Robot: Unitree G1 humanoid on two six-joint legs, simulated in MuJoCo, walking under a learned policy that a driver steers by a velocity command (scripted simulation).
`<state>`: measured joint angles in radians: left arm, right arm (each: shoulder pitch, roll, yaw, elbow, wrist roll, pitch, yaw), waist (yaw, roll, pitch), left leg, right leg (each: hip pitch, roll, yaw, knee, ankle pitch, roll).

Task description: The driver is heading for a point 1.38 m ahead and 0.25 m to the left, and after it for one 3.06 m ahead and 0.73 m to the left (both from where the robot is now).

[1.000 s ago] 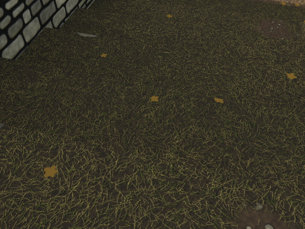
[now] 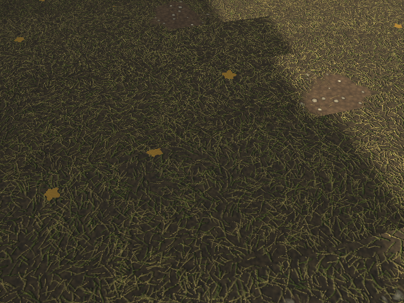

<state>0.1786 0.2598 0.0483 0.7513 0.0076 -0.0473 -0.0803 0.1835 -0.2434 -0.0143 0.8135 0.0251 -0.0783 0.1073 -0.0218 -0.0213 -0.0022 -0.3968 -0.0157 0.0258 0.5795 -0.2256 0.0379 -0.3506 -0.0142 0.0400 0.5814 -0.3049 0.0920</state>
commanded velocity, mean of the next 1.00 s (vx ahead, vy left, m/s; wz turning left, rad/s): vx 0.00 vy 0.00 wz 0.33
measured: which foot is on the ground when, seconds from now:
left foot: down 0.00-0.40, up 0.42-0.86, down 0.88-1.00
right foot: down 0.00-0.08, up 0.10-0.38, down 0.40-0.98, up 1.00-1.00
